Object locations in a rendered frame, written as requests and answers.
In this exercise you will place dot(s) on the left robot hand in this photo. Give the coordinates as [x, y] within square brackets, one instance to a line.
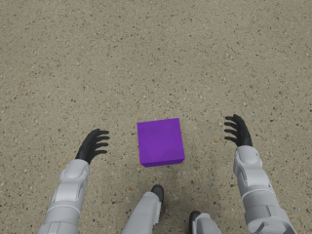
[87, 150]

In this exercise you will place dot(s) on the left robot thigh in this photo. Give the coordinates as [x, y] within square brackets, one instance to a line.
[145, 214]

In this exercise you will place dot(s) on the carton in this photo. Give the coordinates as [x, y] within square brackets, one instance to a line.
[160, 142]

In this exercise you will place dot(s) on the left robot forearm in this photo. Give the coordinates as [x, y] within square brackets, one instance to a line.
[66, 205]

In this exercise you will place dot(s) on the right robot hand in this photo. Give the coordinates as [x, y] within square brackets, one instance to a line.
[242, 134]

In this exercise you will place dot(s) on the right robot forearm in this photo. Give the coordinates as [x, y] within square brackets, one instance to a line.
[262, 210]

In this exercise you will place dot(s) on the robot right foot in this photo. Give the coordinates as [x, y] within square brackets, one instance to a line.
[192, 217]

